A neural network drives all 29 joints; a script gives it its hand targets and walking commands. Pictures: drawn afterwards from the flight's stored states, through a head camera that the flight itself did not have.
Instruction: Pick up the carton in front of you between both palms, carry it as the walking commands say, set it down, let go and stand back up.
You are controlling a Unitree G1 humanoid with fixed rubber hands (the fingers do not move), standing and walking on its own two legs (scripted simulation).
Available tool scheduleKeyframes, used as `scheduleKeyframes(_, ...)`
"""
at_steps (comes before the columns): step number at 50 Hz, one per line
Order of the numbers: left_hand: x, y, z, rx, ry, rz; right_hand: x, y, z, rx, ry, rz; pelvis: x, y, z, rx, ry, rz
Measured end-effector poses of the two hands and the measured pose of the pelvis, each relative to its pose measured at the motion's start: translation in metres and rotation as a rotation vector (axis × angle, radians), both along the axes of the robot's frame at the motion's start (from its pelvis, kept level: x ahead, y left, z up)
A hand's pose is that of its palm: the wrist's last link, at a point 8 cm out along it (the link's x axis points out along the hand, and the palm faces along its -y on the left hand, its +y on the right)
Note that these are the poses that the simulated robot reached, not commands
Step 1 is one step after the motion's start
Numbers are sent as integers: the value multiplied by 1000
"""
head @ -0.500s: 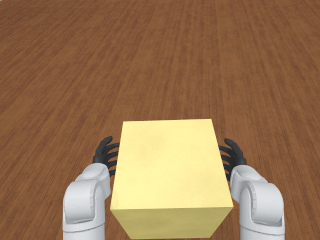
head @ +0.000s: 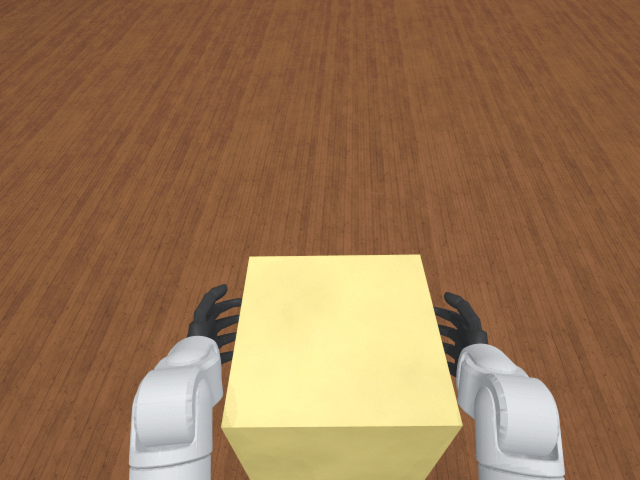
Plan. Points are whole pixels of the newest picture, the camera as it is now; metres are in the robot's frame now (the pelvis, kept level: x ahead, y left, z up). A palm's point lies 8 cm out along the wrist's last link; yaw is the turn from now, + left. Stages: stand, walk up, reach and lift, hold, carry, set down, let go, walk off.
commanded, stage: carry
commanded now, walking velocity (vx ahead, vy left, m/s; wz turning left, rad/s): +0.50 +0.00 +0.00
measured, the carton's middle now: (335, 379) +0.26 +0.00 -0.02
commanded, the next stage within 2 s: none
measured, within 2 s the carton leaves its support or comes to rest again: neither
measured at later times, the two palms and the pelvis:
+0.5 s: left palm (255, 147) +0.60 +0.12 +0.08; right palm (434, 148) +0.62 -0.17 +0.07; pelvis +0.34 -0.05 +0.00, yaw +4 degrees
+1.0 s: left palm (247, 72) +0.89 +0.17 +0.05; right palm (386, 73) +0.89 -0.12 +0.06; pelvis +0.62 +0.02 +0.00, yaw +1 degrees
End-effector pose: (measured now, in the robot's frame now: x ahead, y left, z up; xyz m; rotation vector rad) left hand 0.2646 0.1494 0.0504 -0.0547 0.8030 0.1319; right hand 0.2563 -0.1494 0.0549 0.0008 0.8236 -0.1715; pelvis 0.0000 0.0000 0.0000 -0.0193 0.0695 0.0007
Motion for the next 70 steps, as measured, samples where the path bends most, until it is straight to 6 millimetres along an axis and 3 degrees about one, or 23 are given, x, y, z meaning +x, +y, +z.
scheduleKeyframes(5,60,3,17,2,-60,9,64,3,18,-1,-60,12,65,0,6,-12,5,15)
scheduleKeyframes(10,129,0,33,5,-139,41,141,0,32,11,-138,38,138,-10,-1,-3,-2,24)
scheduleKeyframes(13,176,-7,35,14,-167,55,193,-7,30,23,-167,49,187,-20,-12,6,-7,32)
scheduleKeyframes(17,242,-21,26,41,-163,70,263,-20,13,58,-163,56,251,-35,-29,-5,-23,54)
scheduleKeyframes(21,288,-26,20,43,-69,91,314,-25,6,66,-69,69,294,-44,-14,20,-12,71)
scheduleKeyframes(25,331,-26,29,51,-52,103,361,-25,13,72,-53,83,338,-47,0,43,-2,64)
scheduleKeyframes(30,398,-24,47,53,-107,88,422,-23,29,73,-108,69,401,-39,7,53,5,51)
scheduleKeyframes(34,456,-17,49,48,-130,62,474,-16,33,64,-131,48,459,-27,3,47,2,47)
scheduleKeyframes(40,546,11,17,19,-114,40,557,11,10,29,-114,32,549,3,-22,27,-27,28)
scheduleKeyframes(42,568,18,3,-10,-74,52,580,18,2,6,-75,39,566,8,-22,37,-23,24)
scheduleKeyframes(45,589,24,-7,-19,-18,51,602,24,-4,-3,-19,36,586,13,-14,26,-14,10)
scheduleKeyframes(48,610,25,-4,-16,-12,44,621,25,-1,-3,-12,30,606,17,-6,17,-5,6)
scheduleKeyframes(60,687,11,43,30,-151,35,696,11,32,40,-152,26,691,6,-6,21,-20,26)
scheduleKeyframes(65,706,7,38,30,-119,39,717,7,27,42,-120,27,712,1,-9,18,-14,31)
scheduleKeyframes(70,714,7,30,25,-96,50,728,6,21,39,-97,37,719,-3,-11,18,-10,34)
